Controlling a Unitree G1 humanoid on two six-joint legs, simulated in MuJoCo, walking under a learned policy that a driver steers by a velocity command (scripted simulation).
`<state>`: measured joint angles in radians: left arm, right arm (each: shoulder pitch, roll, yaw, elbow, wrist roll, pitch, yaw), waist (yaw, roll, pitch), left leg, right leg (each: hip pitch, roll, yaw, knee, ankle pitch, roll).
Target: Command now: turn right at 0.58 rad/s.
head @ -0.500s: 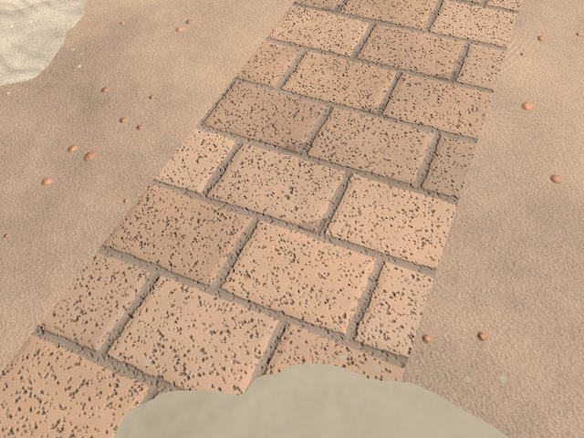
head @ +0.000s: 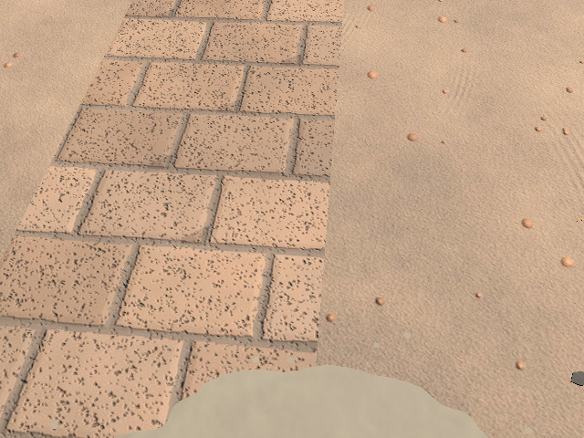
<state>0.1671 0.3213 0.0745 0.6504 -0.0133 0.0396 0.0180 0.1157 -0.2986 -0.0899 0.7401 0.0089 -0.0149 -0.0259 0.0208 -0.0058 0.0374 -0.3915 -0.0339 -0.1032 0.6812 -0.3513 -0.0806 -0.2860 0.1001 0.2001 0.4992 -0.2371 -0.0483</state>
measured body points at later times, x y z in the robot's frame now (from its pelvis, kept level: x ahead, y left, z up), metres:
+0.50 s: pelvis +0.00 -0.01 +0.00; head +0.01 -0.02 +0.45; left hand +0.19 +0.22 -0.10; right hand +0.08 -0.29 -0.12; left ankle +0.02 +0.14 -0.74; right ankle -0.03 -0.12 -0.74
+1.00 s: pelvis +0.00 -0.02 +0.00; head +0.01 -0.03 +0.45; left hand +0.16 +0.21 -0.12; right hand +0.04 -0.31 -0.13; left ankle +0.02 +0.14 -0.74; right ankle -0.03 -0.12 -0.74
